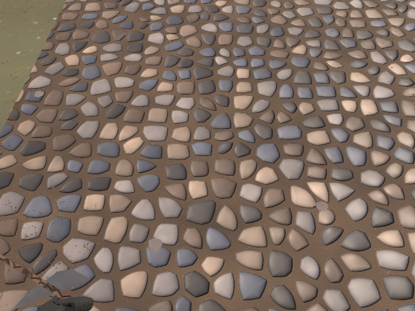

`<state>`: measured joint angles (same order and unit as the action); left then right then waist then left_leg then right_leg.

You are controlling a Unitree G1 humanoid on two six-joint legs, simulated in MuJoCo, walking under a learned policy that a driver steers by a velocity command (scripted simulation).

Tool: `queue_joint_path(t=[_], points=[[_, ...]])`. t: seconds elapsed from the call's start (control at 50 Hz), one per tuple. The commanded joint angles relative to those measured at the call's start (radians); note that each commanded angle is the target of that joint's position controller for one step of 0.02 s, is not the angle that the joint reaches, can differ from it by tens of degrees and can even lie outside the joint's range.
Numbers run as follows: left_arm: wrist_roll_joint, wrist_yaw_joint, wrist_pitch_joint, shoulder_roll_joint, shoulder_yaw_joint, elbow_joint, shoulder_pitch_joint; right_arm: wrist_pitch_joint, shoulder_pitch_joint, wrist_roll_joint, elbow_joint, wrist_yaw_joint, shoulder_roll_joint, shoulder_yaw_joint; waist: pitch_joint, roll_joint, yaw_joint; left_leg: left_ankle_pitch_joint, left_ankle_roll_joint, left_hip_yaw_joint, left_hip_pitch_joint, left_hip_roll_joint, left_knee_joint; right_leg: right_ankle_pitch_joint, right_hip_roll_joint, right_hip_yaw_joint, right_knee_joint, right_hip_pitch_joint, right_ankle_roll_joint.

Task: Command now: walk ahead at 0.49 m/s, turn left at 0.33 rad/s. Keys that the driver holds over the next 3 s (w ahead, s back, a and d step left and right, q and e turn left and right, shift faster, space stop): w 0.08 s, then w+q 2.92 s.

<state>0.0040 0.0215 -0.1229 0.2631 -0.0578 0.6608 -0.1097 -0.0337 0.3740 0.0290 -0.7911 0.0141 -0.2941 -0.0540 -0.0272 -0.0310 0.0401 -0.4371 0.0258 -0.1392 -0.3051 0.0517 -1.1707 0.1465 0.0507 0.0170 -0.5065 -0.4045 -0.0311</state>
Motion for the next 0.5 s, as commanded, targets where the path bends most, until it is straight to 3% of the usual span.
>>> queue_joint_path(t=[0.02,0.06,0.12,0.24,0.3,0.34,0.36,0.38,0.4,0.42,0.44,0.46,0.48,0.5], points=[[0.012,-0.004,0.004,0.093,-0.027,0.002,-0.127,-0.028,-0.091,-0.014,0.121,-0.007,-0.111,-0.027,0.051,0.082,-0.066,0.094,-0.007,-0.005,-0.368,-0.127,-0.052,0.025,-0.300,-0.386,0.271,0.338,-0.189],[0.003,-0.001,-0.002,0.088,-0.026,0.021,-0.121,-0.022,-0.063,-0.007,0.116,-0.014,-0.064,-0.016,0.045,0.118,-0.034,0.096,-0.007,0.020,-0.317,-0.144,0.034,-0.032,-0.275,-0.313,0.317,0.270,-0.201],[-0.009,-0.003,-0.010,0.141,-0.042,0.049,-0.123,-0.017,-0.125,-0.019,0.136,-0.020,-0.031,0.003,0.013,0.106,-0.036,0.173,-0.020,0.047,-0.331,-0.168,0.202,-0.085,-0.292,-0.218,0.375,0.227,-0.219],[-0.017,-0.010,0.005,0.188,-0.051,0.096,-0.171,-0.028,-0.292,-0.009,0.181,-0.043,-0.040,0.010,-0.009,0.088,-0.099,0.452,-0.010,0.097,-0.271,-0.144,0.483,-0.136,-0.273,-0.026,0.383,0.269,-0.156],[-0.027,-0.014,0.022,0.206,-0.056,0.124,-0.208,-0.022,-0.360,-0.008,0.222,-0.052,-0.053,0.004,-0.035,0.086,-0.113,0.398,0.017,0.113,-0.307,-0.133,0.538,-0.140,-0.312,0.001,0.349,0.369,-0.128],[-0.031,-0.018,0.039,0.226,-0.062,0.131,-0.208,-0.018,-0.359,-0.013,0.242,-0.059,-0.069,-0.005,-0.027,0.094,-0.096,0.303,0.046,0.155,-0.279,-0.103,0.562,-0.298,-0.326,0.030,0.270,0.428,-0.105],[-0.033,-0.023,0.047,0.238,-0.064,0.128,-0.195,-0.016,-0.307,-0.016,0.238,-0.060,-0.086,-0.018,0.012,0.101,-0.057,0.276,0.066,0.194,-0.187,-0.066,0.583,-0.482,-0.314,0.066,0.171,0.431,-0.087],[-0.031,-0.029,0.056,0.231,-0.060,0.124,-0.190,-0.013,-0.178,-0.016,0.206,-0.058,-0.123,-0.043,0.087,0.085,0.012,0.300,0.093,0.224,0.000,-0.019,0.624,-0.626,-0.279,0.120,-0.011,0.391,-0.058],[-0.013,-0.038,0.056,0.198,-0.044,0.107,-0.201,-0.007,0.008,-0.010,0.162,-0.046,-0.197,-0.080,0.189,0.031,0.090,0.317,0.140,0.119,0.288,-0.054,0.621,-0.527,-0.235,0.150,-0.275,0.212,-0.015],[0.020,-0.031,0.035,0.086,-0.001,0.041,-0.265,-0.005,0.063,-0.006,0.160,-0.036,-0.333,-0.108,0.279,-0.243,0.036,0.161,0.316,-0.421,0.630,-0.315,0.709,0.152,-0.065,0.139,-0.681,-0.237,0.061],[0.005,-0.019,0.002,0.122,0.000,0.047,-0.227,-0.015,0.089,-0.003,0.183,-0.041,-0.263,-0.083,0.402,-0.189,0.070,0.053,0.365,-0.705,0.711,-0.387,0.857,0.432,-0.024,-0.082,-0.820,-0.373,0.050],[-0.035,-0.008,-0.015,0.182,-0.017,0.024,-0.143,-0.025,0.060,-0.014,0.175,-0.043,-0.203,-0.064,0.277,-0.124,0.080,0.097,0.314,-0.561,0.637,-0.358,0.866,0.351,-0.075,-0.110,-0.845,-0.457,0.030],[-0.032,-0.009,-0.024,0.173,-0.011,0.014,-0.107,-0.029,0.006,-0.015,0.181,-0.042,-0.180,-0.058,0.194,-0.061,0.051,0.191,0.286,-0.433,0.505,-0.317,0.861,0.264,-0.115,-0.097,-0.780,-0.438,0.019],[-0.008,-0.016,-0.026,0.169,-0.012,0.016,-0.092,-0.027,-0.058,-0.018,0.192,-0.041,-0.157,-0.051,0.138,-0.005,0.014,0.293,0.264,-0.347,0.373,-0.284,0.869,0.209,-0.145,-0.094,-0.698,-0.384,0.024]])
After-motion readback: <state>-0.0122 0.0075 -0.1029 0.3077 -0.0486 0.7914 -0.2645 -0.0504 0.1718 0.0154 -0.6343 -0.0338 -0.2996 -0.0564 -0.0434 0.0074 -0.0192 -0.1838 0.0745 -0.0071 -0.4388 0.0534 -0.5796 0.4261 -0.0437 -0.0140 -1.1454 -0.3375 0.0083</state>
